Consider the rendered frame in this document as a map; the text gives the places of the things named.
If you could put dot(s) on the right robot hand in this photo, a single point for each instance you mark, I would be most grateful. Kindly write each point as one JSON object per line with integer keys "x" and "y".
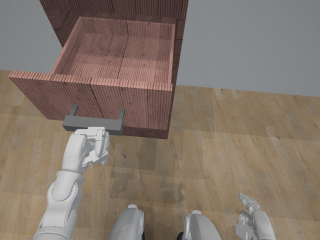
{"x": 259, "y": 226}

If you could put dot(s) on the left robot thigh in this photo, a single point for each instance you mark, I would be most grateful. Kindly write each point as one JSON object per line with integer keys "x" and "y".
{"x": 129, "y": 225}

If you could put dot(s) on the robot thigh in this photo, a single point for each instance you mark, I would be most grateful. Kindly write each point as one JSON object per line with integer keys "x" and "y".
{"x": 199, "y": 227}
{"x": 129, "y": 225}

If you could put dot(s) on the right robot thigh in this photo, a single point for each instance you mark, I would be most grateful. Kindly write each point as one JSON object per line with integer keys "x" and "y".
{"x": 199, "y": 227}

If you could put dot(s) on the handle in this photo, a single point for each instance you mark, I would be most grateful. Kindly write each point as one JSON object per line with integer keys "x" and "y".
{"x": 112, "y": 126}

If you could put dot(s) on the drawer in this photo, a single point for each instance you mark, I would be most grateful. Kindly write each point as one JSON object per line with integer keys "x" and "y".
{"x": 107, "y": 65}

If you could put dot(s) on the cabinet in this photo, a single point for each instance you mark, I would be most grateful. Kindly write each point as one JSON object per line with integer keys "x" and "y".
{"x": 63, "y": 15}

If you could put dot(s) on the robot left forearm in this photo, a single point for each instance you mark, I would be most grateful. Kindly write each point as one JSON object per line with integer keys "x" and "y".
{"x": 63, "y": 196}

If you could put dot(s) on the left robot hand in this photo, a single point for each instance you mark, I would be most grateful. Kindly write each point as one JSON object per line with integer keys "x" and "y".
{"x": 93, "y": 141}

